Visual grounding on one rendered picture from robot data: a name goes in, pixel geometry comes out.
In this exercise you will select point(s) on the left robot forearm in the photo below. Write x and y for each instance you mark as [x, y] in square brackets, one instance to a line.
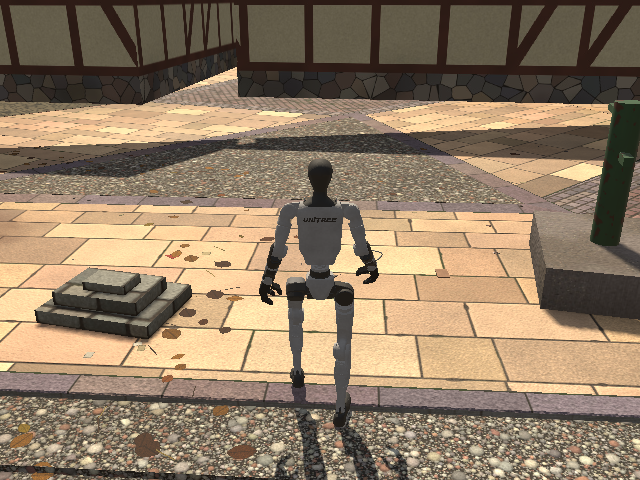
[271, 267]

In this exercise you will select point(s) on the right robot hand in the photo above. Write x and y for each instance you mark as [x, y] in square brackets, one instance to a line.
[374, 274]

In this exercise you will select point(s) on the robot left upper arm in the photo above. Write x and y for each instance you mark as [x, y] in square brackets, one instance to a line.
[288, 211]

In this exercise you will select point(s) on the robot right upper arm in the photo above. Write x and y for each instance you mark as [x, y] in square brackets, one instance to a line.
[352, 213]

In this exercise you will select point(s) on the left robot hand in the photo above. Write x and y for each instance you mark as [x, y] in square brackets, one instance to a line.
[264, 289]

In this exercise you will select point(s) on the humanoid robot head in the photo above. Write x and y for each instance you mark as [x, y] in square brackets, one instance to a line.
[320, 174]

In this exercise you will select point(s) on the robot right shin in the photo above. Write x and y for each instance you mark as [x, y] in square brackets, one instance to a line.
[342, 376]

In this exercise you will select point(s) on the right robot forearm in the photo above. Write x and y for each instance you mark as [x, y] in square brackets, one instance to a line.
[369, 260]

